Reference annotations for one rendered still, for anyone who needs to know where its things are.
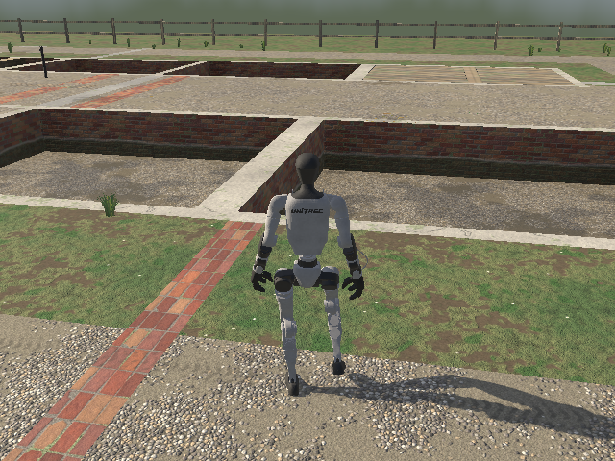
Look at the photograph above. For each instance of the robot left forearm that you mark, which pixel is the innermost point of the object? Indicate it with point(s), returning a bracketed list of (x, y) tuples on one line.
[(262, 257)]

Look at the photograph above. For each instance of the robot left upper arm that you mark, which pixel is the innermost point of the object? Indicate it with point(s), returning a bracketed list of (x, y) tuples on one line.
[(272, 220)]

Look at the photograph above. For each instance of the robot right thigh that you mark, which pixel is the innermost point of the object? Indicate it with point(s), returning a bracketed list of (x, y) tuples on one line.
[(329, 279)]

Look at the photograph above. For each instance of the robot torso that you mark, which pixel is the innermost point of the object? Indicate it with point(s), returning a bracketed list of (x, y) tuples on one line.
[(307, 223)]

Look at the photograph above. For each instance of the robot right forearm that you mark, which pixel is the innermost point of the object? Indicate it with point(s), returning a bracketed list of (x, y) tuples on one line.
[(352, 260)]

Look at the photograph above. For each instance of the robot left hand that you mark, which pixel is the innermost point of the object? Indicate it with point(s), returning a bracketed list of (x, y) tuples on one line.
[(255, 278)]

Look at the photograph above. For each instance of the robot right upper arm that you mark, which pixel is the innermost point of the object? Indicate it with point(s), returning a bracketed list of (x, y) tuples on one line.
[(338, 204)]

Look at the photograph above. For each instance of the robot right hand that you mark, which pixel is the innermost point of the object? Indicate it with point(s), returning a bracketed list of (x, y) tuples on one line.
[(358, 284)]

